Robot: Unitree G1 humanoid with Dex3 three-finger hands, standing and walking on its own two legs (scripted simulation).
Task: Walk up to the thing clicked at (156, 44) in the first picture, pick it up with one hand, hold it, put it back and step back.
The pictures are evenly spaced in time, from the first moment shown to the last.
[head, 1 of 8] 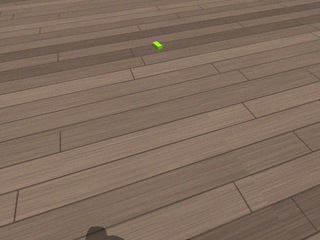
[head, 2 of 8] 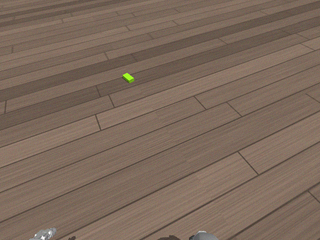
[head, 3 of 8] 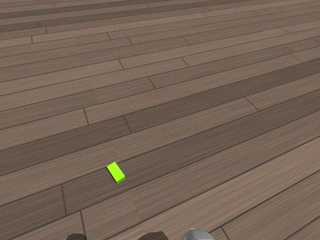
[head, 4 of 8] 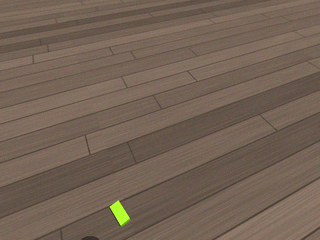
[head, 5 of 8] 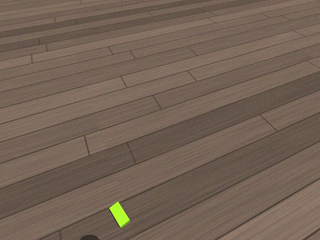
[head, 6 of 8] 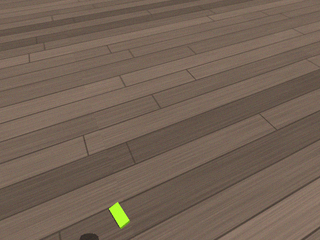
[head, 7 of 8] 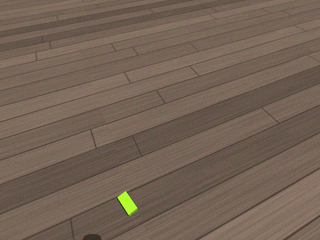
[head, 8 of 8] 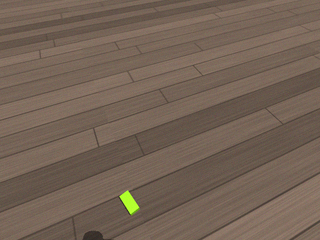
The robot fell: no
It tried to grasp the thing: no
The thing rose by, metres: 0.00
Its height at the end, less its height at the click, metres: +0.00
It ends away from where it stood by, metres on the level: 0.00
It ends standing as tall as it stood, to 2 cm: yes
